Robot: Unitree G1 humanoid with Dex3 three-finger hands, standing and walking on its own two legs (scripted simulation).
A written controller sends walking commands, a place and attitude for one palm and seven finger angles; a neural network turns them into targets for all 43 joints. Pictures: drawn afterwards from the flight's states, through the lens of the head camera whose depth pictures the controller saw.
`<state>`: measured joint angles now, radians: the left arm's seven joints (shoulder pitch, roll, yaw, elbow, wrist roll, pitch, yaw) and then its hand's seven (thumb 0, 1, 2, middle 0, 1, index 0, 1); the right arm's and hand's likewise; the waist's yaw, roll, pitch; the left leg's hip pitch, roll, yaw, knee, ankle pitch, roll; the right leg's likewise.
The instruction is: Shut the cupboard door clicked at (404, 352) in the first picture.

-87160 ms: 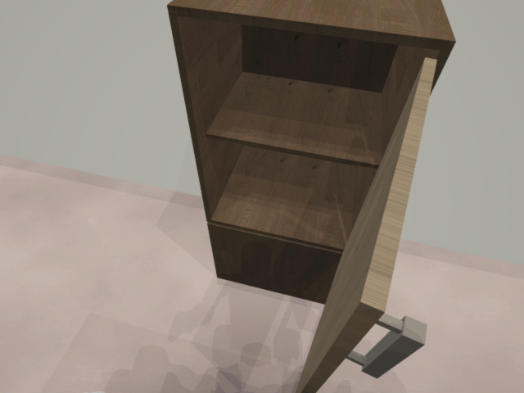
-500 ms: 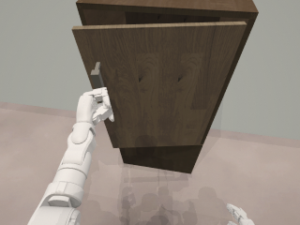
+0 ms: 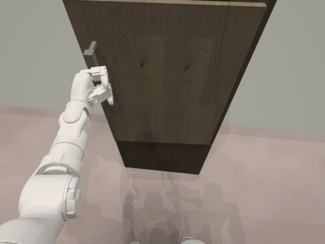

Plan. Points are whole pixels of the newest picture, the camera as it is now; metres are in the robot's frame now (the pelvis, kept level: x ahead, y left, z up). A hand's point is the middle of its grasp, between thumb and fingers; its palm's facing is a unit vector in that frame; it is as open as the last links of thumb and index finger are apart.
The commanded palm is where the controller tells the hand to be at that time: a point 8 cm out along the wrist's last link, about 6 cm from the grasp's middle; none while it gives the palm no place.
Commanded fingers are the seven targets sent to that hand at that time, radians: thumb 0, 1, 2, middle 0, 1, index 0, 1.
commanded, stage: push the door shut along its arc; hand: left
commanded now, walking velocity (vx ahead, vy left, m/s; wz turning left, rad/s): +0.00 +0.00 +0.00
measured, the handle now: (98, 72) +0.54 +0.16 +0.11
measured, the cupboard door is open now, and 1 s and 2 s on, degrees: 3 0 0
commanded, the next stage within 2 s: pull the fist back off the door in 0.44 s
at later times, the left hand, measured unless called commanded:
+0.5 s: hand (111, 84) +0.49 +0.12 +0.11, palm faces -0.18 -0.98 -0.01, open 3.3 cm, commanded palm +0.51 +0.14 +0.11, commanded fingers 0.00 0.90 0.90 -1.30 -1.50 -1.30 -1.50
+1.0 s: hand (128, 81) +0.49 +0.07 +0.11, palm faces +0.05 -1.00 +0.02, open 3.2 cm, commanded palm +0.45 +0.13 +0.11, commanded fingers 0.00 0.90 0.90 -1.30 -1.50 -1.30 -1.50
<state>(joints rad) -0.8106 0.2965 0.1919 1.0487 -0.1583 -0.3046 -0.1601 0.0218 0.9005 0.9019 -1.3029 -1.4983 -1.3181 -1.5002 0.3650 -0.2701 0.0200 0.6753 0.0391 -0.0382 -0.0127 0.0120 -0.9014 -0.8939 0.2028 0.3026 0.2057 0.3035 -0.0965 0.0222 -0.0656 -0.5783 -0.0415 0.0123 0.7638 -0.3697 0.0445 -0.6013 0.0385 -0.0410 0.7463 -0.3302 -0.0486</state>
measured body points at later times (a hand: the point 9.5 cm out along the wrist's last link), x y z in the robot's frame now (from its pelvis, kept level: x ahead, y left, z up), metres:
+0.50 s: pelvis -0.02 +0.01 -0.01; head +0.07 +0.02 +0.43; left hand +0.49 +0.17 +0.11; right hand +0.00 -0.26 -0.13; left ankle +0.00 +0.09 -0.71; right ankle +0.02 -0.09 -0.71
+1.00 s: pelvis -0.02 +0.00 -0.01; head +0.06 +0.00 +0.43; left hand +0.48 +0.13 +0.12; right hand -0.03 -0.25 -0.13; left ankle +0.00 +0.09 -0.71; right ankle +0.02 -0.09 -0.71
